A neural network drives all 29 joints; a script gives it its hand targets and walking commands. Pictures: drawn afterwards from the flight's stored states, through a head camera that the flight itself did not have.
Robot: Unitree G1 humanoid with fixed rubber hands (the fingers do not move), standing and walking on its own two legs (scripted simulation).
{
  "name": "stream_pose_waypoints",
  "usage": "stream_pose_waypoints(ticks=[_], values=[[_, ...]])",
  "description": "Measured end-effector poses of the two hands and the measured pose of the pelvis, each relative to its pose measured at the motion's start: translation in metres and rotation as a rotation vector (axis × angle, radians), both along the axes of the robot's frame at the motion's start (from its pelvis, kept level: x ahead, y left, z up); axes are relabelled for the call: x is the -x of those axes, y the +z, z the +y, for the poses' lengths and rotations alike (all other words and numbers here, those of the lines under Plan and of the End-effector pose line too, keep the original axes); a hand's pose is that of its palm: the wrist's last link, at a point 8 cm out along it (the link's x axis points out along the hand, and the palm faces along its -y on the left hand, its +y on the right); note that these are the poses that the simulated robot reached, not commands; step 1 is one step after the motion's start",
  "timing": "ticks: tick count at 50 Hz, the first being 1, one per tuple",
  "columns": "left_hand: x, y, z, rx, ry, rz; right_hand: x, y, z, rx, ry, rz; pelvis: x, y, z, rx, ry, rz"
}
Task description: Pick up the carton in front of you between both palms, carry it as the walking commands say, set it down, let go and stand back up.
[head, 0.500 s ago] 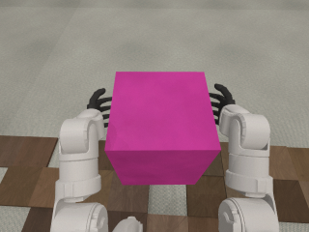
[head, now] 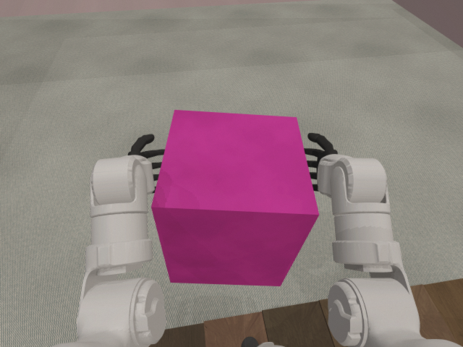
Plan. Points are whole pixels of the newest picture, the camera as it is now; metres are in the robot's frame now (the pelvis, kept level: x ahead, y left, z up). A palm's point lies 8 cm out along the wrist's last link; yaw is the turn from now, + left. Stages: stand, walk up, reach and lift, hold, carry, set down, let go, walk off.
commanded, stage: carry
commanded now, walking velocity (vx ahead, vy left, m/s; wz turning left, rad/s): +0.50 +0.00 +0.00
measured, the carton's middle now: (230, 203) +0.37 -0.03 +0.05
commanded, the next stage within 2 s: none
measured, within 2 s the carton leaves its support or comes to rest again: neither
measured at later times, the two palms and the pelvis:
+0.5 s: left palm (115, 95) +0.68 +0.20 +0.09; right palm (239, 80) +0.70 -0.10 +0.09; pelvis +0.32 +0.03 -0.04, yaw +0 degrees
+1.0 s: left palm (137, 39) +0.99 +0.18 +0.08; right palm (233, 34) +1.00 -0.12 +0.08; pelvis +0.63 +0.03 -0.06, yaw +1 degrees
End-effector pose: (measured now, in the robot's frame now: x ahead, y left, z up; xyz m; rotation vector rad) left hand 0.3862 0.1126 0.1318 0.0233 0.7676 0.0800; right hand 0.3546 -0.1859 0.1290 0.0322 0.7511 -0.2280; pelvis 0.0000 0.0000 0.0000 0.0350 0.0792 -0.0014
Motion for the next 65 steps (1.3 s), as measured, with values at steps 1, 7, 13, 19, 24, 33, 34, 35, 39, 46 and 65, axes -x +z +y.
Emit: stream_pose_waypoints(ticks=[1,7,13,19,24,33,34,35,39,46,65], values=[[-0.015,-0.006,0.0,-0.01,0.008,-0.008,-0.019,-0.007,0.0,0.001,0.017,-0.007,-0.019,-0.009,-0.004,-0.002,0.004,-0.013],[-0.069,-0.059,0.021,-0.047,0.071,0.071,-0.107,-0.054,0.02,0.003,0.121,0.073,-0.09,-0.021,-0.016,0.038,0.015,-0.007],[-0.112,-0.075,0.052,-0.025,0.166,0.092,-0.179,-0.069,0.052,-0.022,0.184,0.094,-0.155,-0.006,-0.017,0.022,0.03,0.019],[-0.191,-0.063,0.074,-0.014,0.188,-0.001,-0.256,-0.059,0.075,-0.027,0.171,0.0,-0.235,-0.008,0.0,0.039,0.038,0.029],[-0.28,-0.048,0.09,-0.009,0.13,-0.135,-0.329,-0.038,0.089,0.008,0.14,-0.133,-0.313,-0.037,0.025,0.065,0.01,0.004],[-0.405,-0.017,0.084,0.006,0.029,-0.116,-0.421,-0.01,0.083,0.032,0.053,-0.112,-0.405,-0.033,0.05,0.068,0.006,0.016],[-0.418,-0.011,0.083,0.008,0.024,-0.12,-0.432,-0.005,0.081,0.03,0.045,-0.116,-0.415,-0.032,0.051,0.07,0.006,0.02],[-0.431,-0.007,0.081,0.01,0.022,-0.123,-0.444,-0.001,0.08,0.028,0.04,-0.119,-0.426,-0.032,0.052,0.07,0.007,0.023],[-0.479,0.001,0.076,0.012,0.022,-0.11,-0.492,0.008,0.075,0.02,0.032,-0.105,-0.475,-0.031,0.05,0.064,0.009,0.029],[-0.567,-0.019,0.066,-0.013,0.045,-0.041,-0.588,-0.016,0.066,0.0,0.084,-0.035,-0.576,-0.049,0.035,0.04,0.015,0.005],[-0.736,-0.089,0.09,-0.034,0.13,0.033,-0.786,-0.088,0.09,-0.023,0.158,0.04,-0.779,-0.035,0.031,0.023,0.03,0.014]])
